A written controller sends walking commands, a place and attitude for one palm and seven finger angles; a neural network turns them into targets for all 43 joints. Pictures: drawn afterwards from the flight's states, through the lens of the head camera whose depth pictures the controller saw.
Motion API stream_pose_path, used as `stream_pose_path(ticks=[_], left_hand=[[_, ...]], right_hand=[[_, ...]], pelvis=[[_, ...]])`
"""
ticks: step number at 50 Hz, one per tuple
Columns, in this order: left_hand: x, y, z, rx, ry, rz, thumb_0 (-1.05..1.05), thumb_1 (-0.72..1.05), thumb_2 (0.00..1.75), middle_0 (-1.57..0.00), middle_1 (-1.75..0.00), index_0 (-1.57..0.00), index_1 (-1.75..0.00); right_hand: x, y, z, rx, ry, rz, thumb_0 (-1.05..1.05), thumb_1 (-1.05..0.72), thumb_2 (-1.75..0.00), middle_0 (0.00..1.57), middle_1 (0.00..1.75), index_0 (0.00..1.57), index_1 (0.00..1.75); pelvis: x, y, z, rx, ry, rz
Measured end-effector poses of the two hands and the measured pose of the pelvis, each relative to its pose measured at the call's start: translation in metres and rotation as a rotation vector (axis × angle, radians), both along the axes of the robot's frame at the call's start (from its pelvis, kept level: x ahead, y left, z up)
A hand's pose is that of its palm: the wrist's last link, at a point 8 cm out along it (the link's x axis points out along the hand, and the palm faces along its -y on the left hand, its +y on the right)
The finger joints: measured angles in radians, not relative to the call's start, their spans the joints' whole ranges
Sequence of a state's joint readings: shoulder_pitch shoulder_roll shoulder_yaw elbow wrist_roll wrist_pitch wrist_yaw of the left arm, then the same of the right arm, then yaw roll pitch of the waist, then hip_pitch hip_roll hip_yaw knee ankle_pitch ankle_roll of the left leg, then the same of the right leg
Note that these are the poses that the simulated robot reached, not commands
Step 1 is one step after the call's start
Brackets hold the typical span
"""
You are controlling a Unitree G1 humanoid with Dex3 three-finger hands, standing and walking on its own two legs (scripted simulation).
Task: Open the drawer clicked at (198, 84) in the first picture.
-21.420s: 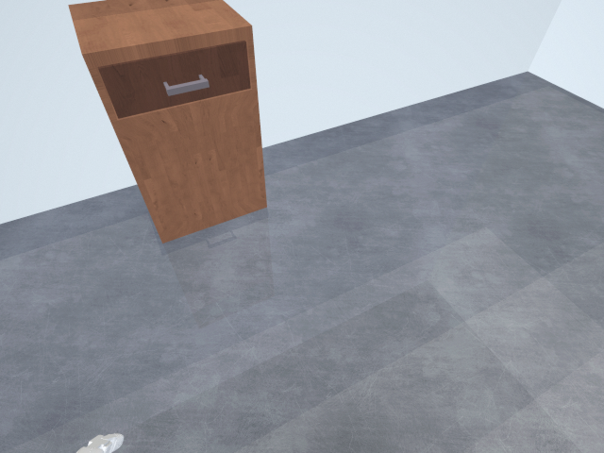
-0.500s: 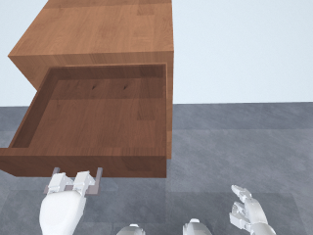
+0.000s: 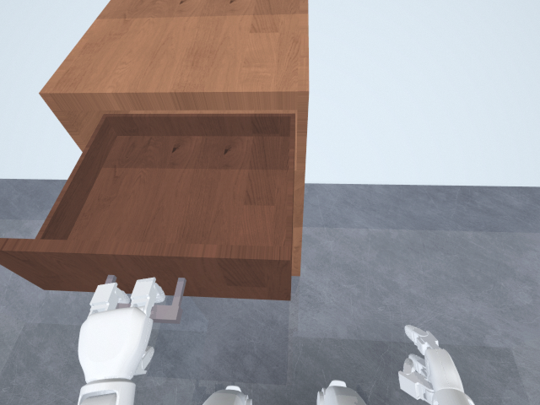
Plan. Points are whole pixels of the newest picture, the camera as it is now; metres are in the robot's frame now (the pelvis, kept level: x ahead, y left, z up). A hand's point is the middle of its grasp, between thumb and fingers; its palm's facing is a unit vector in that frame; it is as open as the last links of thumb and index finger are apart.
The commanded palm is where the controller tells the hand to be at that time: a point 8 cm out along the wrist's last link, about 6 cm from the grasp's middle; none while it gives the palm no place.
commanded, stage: open the thumb to release the handle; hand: left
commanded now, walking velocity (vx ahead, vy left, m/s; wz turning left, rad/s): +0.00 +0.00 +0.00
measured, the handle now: (140, 298) +0.27 +0.23 -0.01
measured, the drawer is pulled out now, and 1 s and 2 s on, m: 0.30 0.30 0.30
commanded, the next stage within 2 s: lift the hand off the handle in 0.12 s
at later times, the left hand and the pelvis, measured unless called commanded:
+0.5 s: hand (139, 335) +0.22 +0.22 -0.03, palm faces +0.01 -0.05 -1.00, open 13.8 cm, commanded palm +0.19 +0.22 +0.01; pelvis -0.01 +0.00 +0.00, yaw +1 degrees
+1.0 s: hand (131, 329) +0.22 +0.22 +0.00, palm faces +0.03 -0.10 -1.00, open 13.8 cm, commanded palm +0.19 +0.22 +0.05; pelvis +0.00 +0.01 +0.02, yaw +0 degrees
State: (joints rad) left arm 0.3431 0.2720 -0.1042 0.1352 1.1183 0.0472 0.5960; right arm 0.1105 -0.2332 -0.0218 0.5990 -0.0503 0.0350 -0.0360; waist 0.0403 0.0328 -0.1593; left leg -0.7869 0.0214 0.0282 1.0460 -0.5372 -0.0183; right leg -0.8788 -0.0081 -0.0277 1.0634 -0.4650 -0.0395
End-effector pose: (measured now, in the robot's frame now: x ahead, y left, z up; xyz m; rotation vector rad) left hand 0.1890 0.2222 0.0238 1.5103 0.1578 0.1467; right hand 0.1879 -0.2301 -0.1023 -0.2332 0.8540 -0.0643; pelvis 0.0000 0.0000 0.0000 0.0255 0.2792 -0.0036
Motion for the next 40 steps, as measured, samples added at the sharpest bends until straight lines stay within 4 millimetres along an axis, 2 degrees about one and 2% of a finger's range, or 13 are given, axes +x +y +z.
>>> stream_pose_path(ticks=[7,13,26,40], left_hand=[[-0.002,0.001,0.0,-0.005,0.004,-0.019,0.0,-0.27,0.4,-0.28,-1.22,-0.33,-1.23],[-0.003,0.001,-0.001,-0.005,-0.002,-0.025,0.0,-0.43,0.33,-0.28,-1.2,-0.32,-1.21],[0.01,-0.001,-0.005,0.004,-0.015,-0.022,0.0,-0.49,0.3,-0.3,-1.2,-0.32,-1.2],[0.01,0.003,0.014,-0.017,-0.018,-0.019,0.0,-0.49,0.3,-0.32,-1.2,-0.32,-1.21]], right_hand=[[-0.006,-0.006,0.003,-0.016,-0.01,-0.013,0.01,-0.91,-0.9,0.2,0.3,0.2,0.3],[-0.011,-0.007,-0.001,-0.014,-0.004,-0.019,0.01,-0.91,-0.9,0.2,0.3,0.2,0.3],[-0.021,0.003,-0.01,-0.003,0.033,-0.017,0.02,-0.91,-0.9,0.2,0.3,0.21,0.3],[-0.016,0.0,0.008,-0.015,0.017,-0.035,0.02,-0.91,-0.9,0.2,0.3,0.21,0.3]], pelvis=[[-0.005,-0.001,0.0,0.0,-0.007,0.0],[-0.009,0.0,-0.002,-0.001,-0.007,0.002],[-0.013,0.001,-0.002,-0.001,-0.005,0.008],[-0.006,0.004,0.009,-0.006,-0.033,0.002]])
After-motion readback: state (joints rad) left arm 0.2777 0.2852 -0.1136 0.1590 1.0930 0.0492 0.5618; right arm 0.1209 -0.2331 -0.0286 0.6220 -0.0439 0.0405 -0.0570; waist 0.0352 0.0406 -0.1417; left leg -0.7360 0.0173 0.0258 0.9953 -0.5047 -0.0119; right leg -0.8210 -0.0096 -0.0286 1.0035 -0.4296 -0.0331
